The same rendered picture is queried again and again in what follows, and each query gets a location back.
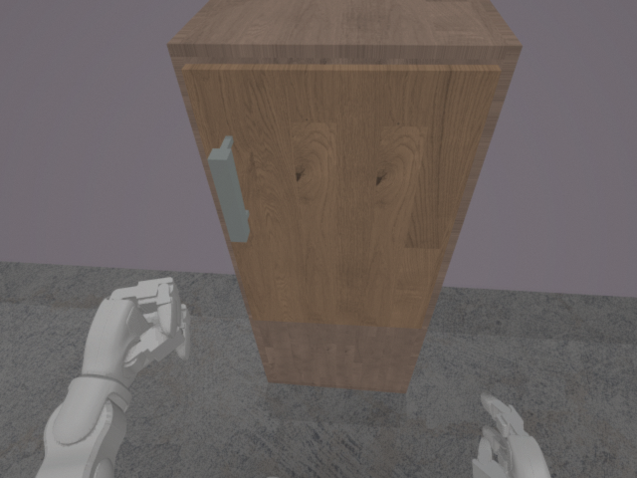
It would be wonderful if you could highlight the handle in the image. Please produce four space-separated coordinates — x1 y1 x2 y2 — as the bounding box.
207 135 250 242

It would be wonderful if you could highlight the cupboard door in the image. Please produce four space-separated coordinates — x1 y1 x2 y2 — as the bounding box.
181 64 502 329

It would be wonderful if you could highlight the right robot hand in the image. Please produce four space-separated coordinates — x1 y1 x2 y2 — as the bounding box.
472 392 551 478

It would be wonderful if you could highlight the robot left forearm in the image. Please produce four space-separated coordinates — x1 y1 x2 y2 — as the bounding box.
35 374 132 478

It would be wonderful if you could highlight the left robot hand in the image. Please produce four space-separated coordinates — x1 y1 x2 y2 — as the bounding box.
82 277 191 388

